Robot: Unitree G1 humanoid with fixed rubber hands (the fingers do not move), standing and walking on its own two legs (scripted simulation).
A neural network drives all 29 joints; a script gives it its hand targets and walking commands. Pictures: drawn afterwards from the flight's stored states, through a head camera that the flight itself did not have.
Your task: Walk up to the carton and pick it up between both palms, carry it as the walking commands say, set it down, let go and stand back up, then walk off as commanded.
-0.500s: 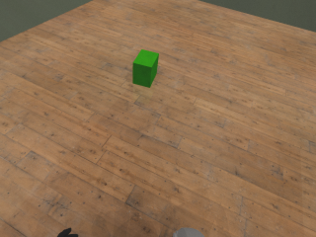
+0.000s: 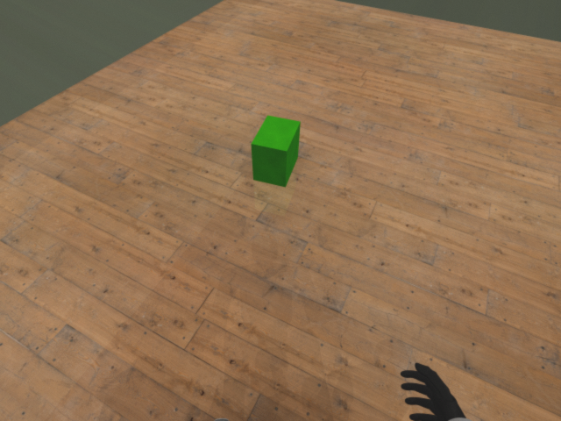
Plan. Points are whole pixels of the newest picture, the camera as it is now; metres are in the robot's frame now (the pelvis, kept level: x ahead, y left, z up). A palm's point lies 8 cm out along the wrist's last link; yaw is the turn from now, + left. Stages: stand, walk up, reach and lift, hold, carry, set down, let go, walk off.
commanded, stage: walk up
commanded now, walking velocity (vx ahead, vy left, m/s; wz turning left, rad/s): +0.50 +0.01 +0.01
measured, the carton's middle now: (276, 151) +1.41 -0.03 -0.64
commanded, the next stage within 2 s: none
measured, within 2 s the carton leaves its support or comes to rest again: neither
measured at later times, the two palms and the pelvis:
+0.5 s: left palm (123, 344) +0.27 +0.26 -0.10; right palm (420, 320) +0.30 -0.25 -0.12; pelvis +0.22 -0.01 +0.01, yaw +1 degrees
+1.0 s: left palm (152, 220) +0.54 +0.27 -0.12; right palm (390, 250) +0.46 -0.24 -0.13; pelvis +0.45 +0.01 -0.01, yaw +2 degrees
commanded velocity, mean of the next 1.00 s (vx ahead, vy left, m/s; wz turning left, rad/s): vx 0.49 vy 0.02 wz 0.00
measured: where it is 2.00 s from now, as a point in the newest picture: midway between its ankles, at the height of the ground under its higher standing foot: (260, 258)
